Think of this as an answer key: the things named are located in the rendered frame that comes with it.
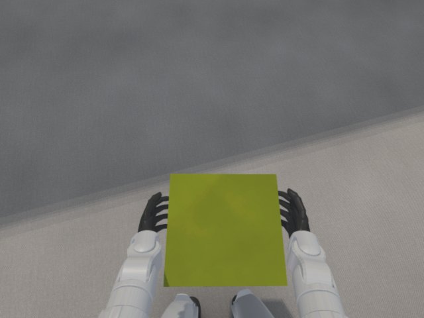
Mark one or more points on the robot thigh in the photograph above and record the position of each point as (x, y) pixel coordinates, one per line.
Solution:
(250, 306)
(181, 309)

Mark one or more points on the right robot forearm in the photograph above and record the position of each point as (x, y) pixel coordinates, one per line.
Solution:
(314, 286)

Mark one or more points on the robot right hand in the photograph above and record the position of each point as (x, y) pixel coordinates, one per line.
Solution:
(297, 219)

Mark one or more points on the right robot thigh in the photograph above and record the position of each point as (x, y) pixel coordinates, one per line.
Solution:
(250, 306)

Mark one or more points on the robot left hand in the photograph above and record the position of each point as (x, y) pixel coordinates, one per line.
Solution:
(149, 219)

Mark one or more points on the carton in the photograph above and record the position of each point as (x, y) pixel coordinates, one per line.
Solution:
(224, 230)

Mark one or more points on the left robot thigh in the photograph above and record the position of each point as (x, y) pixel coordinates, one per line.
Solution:
(181, 309)

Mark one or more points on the left robot forearm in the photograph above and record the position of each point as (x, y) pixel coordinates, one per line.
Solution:
(133, 292)

